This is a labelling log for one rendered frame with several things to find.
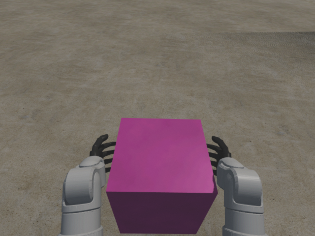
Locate right robot forearm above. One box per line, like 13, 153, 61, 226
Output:
217, 157, 268, 236

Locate carton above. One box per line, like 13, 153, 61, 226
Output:
106, 118, 218, 234

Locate left robot forearm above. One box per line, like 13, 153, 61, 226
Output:
57, 156, 106, 236

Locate robot left hand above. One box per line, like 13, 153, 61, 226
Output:
90, 134, 116, 173

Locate robot right hand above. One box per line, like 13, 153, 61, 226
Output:
206, 136, 231, 176

